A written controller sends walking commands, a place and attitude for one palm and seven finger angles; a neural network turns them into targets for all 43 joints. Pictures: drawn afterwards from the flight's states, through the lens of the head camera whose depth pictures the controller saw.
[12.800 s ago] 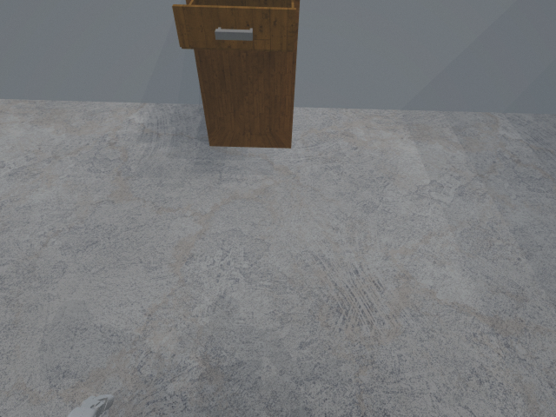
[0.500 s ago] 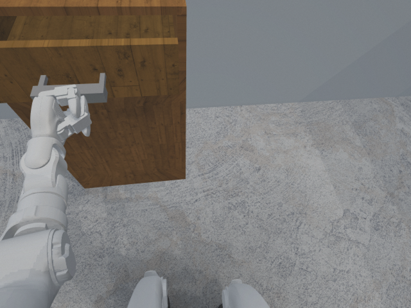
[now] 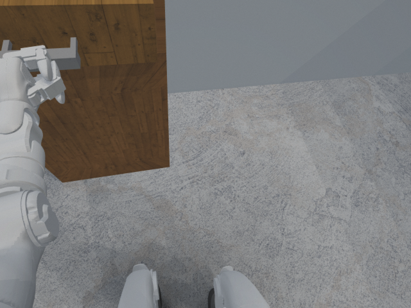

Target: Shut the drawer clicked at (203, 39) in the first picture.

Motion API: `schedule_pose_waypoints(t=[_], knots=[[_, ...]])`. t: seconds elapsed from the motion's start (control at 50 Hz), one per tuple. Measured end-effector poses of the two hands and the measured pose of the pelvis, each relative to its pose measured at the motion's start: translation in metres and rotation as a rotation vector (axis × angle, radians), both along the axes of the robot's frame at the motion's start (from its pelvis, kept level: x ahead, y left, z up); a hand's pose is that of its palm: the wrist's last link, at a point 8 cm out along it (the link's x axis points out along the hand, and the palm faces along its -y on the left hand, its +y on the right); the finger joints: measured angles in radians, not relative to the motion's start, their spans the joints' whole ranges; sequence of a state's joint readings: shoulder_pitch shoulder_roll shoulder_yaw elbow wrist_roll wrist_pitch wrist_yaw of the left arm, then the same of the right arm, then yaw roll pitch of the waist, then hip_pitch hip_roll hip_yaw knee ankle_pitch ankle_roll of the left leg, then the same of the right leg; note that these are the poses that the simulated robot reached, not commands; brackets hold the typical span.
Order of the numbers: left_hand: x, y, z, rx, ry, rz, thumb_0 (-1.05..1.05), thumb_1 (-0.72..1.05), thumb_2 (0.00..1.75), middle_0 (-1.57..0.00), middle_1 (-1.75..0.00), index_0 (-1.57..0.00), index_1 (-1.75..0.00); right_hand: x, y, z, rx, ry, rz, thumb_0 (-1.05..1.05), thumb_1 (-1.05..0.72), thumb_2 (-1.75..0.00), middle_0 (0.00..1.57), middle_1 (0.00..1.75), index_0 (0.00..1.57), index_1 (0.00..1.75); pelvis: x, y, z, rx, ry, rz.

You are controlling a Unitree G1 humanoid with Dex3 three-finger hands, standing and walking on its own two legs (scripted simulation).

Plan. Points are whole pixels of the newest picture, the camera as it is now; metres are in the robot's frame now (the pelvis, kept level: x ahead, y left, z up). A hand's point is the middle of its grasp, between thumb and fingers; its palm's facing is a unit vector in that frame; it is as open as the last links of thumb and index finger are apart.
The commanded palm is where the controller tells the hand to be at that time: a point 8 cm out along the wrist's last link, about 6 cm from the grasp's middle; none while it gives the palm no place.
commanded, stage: push the drawer shut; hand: left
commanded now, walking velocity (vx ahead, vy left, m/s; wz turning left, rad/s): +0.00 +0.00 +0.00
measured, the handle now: (40, 51) +0.60 +0.27 +0.08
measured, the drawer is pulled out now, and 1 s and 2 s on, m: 0.03 0.00 0.00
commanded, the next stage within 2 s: pull the fist back off the drawer in 0.60 s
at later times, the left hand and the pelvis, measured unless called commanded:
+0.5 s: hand (50, 64) +0.56 +0.24 +0.08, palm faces +0.12 -0.99 -0.02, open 3.1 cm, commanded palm +0.58 +0.26 +0.08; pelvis -0.01 +0.01 -0.01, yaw +0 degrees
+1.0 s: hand (52, 64) +0.56 +0.24 +0.08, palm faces +0.12 -0.99 -0.03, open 3.2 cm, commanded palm +0.56 +0.25 +0.08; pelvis -0.03 +0.01 -0.02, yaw +0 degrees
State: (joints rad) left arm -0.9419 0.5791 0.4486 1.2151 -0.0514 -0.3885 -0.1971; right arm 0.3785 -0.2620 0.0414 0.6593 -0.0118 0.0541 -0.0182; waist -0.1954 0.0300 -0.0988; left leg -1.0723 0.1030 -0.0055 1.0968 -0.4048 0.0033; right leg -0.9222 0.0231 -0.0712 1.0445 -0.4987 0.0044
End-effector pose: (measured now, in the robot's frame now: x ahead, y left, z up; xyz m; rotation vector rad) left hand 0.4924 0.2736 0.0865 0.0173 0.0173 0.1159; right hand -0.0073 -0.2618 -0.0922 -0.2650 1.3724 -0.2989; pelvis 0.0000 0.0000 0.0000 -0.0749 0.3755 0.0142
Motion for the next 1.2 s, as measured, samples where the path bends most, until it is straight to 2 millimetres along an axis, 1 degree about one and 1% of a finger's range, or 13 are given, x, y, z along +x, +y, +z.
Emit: schedule_pose_waypoints(t=[0.28,0.44,0.58,0.8,1.0,1.1,1.2], knots=[[0.037,0.008,-0.001,-0.007,0.008,-0.009,0.03,0.74,0.89,-1.40,-1.60,-1.39,-1.60,-0.024,0.007,0.002,-0.022,0.081,-0.026,0.01,-0.91,-0.90,0.21,0.30,0.20,0.30,0.000,0.005,-0.008,-0.018,0.060,-0.006],[0.040,0.019,-0.003,-0.002,0.021,-0.005,-0.01,0.61,0.88,-1.40,-1.60,-1.39,-1.60,-0.033,0.015,-0.001,-0.012,0.124,-0.011,0.00,-0.91,-0.90,0.21,0.30,0.20,0.30,-0.003,0.008,-0.013,-0.030,0.077,0.007],[0.041,0.021,-0.002,0.006,0.016,0.004,0.00,0.57,0.88,-1.40,-1.60,-1.39,-1.60,-0.038,0.018,-0.003,-0.023,0.119,0.009,0.00,-0.91,-0.90,0.21,0.30,0.20,0.30,-0.011,0.010,-0.018,-0.041,0.088,0.016],[0.040,0.019,0.000,0.013,0.019,-0.002,0.02,0.59,0.90,-1.40,-1.60,-1.39,-1.60,-0.048,0.019,-0.004,-0.048,0.086,0.019,0.00,-0.91,-0.90,0.21,0.30,0.20,0.30,-0.024,0.012,-0.023,-0.050,0.093,0.016],[0.039,0.014,0.001,0.012,0.025,0.006,0.04,0.64,0.91,-1.40,-1.60,-1.39,-1.60,-0.059,0.023,-0.005,-0.028,0.099,0.022,0.00,-0.91,-0.90,0.21,0.30,0.20,0.30,-0.027,0.013,-0.023,-0.046,0.090,0.016],[0.037,0.011,0.001,0.010,0.020,0.012,0.04,0.67,0.91,-1.40,-1.60,-1.39,-1.60,-0.060,0.023,-0.006,-0.011,0.105,0.017,0.00,-0.91,-0.90,0.21,0.30,0.20,0.30,-0.026,0.012,-0.022,-0.043,0.087,0.014],[0.036,0.007,0.000,0.003,0.018,0.013,0.03,0.72,0.91,-1.40,-1.60,-1.39,-1.60,-0.054,0.023,-0.005,0.004,0.099,0.007,0.00,-0.91,-0.90,0.21,0.30,0.20,0.30,-0.022,0.011,-0.019,-0.037,0.079,0.007]])
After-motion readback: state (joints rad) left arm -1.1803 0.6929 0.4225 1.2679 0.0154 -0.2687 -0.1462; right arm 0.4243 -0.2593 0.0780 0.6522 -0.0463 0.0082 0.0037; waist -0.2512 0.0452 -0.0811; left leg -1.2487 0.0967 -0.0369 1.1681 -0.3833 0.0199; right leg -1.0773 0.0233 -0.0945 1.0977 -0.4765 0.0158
